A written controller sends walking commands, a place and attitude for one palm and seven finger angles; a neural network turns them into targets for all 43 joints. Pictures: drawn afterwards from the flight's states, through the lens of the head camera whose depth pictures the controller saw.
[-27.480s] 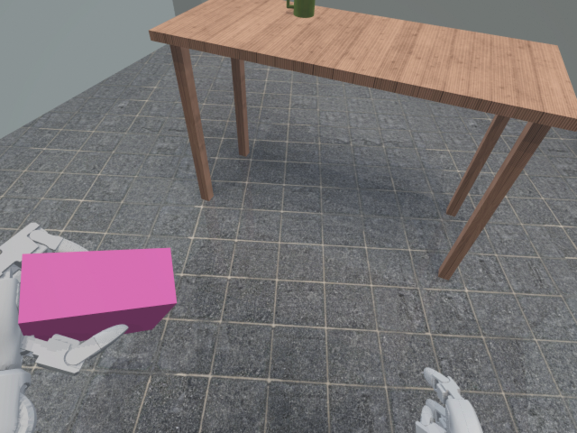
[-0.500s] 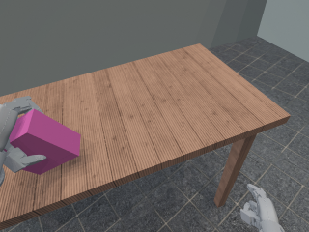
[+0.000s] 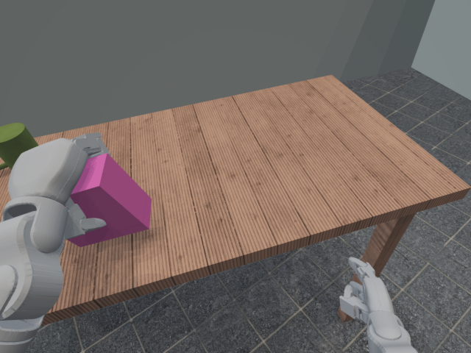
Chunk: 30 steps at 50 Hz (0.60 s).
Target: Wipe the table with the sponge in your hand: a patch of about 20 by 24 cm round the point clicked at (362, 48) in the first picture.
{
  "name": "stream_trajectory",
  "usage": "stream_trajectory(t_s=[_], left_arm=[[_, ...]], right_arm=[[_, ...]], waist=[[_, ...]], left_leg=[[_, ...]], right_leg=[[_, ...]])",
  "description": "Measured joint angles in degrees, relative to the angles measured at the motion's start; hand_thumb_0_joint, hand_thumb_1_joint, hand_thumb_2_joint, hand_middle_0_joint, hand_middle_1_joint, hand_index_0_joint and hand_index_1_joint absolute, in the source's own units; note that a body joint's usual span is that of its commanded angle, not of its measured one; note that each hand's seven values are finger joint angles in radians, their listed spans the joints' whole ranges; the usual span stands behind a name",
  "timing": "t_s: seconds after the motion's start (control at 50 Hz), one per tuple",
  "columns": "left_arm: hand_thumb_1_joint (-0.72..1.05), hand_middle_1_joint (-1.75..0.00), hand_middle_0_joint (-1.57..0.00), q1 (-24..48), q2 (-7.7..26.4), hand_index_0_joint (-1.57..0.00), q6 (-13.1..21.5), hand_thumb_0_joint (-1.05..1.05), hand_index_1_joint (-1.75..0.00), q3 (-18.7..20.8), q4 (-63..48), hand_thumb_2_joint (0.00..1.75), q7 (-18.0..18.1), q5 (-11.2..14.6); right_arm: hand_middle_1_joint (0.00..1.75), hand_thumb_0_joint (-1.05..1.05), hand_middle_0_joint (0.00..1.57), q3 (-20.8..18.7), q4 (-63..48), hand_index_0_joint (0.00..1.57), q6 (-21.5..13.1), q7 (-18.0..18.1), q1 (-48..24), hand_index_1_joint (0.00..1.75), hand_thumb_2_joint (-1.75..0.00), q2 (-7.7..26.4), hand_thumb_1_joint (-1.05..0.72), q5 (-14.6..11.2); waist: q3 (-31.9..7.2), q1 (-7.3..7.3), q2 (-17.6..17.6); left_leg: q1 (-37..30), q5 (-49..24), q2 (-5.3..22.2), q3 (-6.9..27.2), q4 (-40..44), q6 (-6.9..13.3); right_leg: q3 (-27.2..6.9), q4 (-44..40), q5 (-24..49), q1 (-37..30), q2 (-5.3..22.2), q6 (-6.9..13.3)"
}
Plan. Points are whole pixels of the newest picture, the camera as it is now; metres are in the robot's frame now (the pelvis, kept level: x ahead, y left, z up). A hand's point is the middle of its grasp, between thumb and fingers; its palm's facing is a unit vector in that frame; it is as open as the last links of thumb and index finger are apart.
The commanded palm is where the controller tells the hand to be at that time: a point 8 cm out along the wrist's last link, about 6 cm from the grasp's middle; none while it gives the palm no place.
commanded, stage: turn the palm down, sponge in hand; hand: left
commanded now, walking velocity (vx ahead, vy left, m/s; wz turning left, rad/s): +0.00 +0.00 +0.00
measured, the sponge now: (101, 210) +0.25 +0.27 +0.14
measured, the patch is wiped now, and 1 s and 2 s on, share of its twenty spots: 0.00 0.00 0.00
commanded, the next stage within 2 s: move the sponge above the wiping area in 0.62 s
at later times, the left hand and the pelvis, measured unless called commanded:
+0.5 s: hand (95, 183) +0.25 +0.24 +0.21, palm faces +0.27 -0.07 -0.96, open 10.1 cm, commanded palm +0.20 +0.25 +0.29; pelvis +0.00 -0.03 +0.00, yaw -1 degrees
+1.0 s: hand (92, 169) +0.26 +0.25 +0.22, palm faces +0.29 -0.03 -0.96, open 10.1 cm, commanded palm +0.21 +0.25 +0.28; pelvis +0.01 -0.03 +0.00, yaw -1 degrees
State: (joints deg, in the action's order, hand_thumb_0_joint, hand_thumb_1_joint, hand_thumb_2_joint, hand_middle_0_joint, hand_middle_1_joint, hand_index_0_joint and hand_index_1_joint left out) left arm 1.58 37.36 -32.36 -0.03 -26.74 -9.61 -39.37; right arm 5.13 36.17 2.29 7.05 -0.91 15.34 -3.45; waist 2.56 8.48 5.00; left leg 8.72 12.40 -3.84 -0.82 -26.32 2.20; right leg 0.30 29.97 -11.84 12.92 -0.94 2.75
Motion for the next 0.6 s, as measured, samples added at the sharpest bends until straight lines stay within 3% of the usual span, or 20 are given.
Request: stream_trajectory(t_s=[0.08, 0.24, 0.36, 0.46, 0.52, 0.6], left_arm=[[-0.52, -1.34, -0.73, 2.0, 2.2, -0.75, 1.2, 0.0, -1.33, -0.1, -0.5, 1.04, 1.7, -1.8], [-0.52, -1.34, -0.73, 4.6, 1.4, -0.75, -1.9, 0.0, -1.34, 6.6, 4.3, 1.04, 2.9, -1.8], [-0.52, -1.34, -0.73, -0.7, -2.5, -0.75, -2.1, 0.0, -1.34, 2.4, 2.8, 1.04, 1.9, -1.4], [-0.52, -1.34, -0.73, -1.9, -1.1, -0.75, 0.1, 0.0, -1.33, -1.7, 0.8, 1.04, 2.5, -2.7], [-0.52, -1.34, -0.74, 0.3, 1.0, -0.75, 1.1, 0.0, -1.33, -0.9, 1.9, 1.04, 3.8, -3.7], [-0.52, -1.34, -0.73, 4.0, 1.7, -0.75, 0.2, 0.0, -1.33, 3.1, 5.6, 1.04, 4.3, -3.2]], right_arm=[[0.3, 0.01, 0.2, 0.0, 1.2, 0.17, 0.4, -0.6, -0.6, 0.29, -0.9, -0.2, -0.9, 0.5], [0.3, 0.01, 0.2, 0.5, 0.2, 0.18, 1.6, -2.2, -0.6, 0.3, -0.9, -0.2, -0.9, -0.9], [0.3, 0.01, 0.2, 0.3, -0.5, 0.19, 0.5, -2.0, -0.3, 0.3, -0.9, 0.3, -0.9, -0.8], [0.3, 0.01, 0.2, -0.2, 0.8, 0.2, -0.4, -1.3, -0.9, 0.3, -0.9, 0.4, -0.9, 0.7], [0.3, 0.01, 0.2, -0.2, 1.6, 0.21, -0.2, -1.6, -0.8, 0.32, -0.9, 0.3, -0.9, 1.0], [0.3, 0.01, 0.2, -0.3, 2.0, 0.22, 0.4, -2.0, -1.3, 0.32, -0.9, 0.0, -0.9, 0.2]], waist=[[-0.2, 0.18, 0.3], [-2.1, -0.89, 1.4], [-1.1, -0.65, 1.4], [-0.5, 0.56, 1.4], [-1.1, 0.74, 1.5], [-2.1, 0.05, 2.0]], left_leg=[[-1.4, -0.2, 0.1, -0.6, 0.9, -0.1], [-0.2, -1.1, 0.7, 0.0, 2.1, -0.8], [0.7, -0.7, 1.1, 0.4, 1.0, -1.3], [-0.6, 0.3, 1.6, 0.3, 0.2, -1.8], [-1.5, 0.5, 1.9, 0.4, 0.4, -2.2], [-1.5, 0.3, 2.5, 0.6, 0.7, -2.7]], right_leg=[[-0.6, -0.3, 0.1, -0.9, -0.2, 0.1], [-0.1, -2.0, 1.2, 0.0, -0.7, 0.5], [0.4, -1.2, 0.8, 0.7, -1.1, 1.1], [0.3, -0.1, -0.2, -0.4, -1.7, 1.9], [0.4, -0.3, -0.4, -1.3, -2.0, 2.3], [0.6, -1.2, 0.0, -1.5, -2.5, 2.6]])
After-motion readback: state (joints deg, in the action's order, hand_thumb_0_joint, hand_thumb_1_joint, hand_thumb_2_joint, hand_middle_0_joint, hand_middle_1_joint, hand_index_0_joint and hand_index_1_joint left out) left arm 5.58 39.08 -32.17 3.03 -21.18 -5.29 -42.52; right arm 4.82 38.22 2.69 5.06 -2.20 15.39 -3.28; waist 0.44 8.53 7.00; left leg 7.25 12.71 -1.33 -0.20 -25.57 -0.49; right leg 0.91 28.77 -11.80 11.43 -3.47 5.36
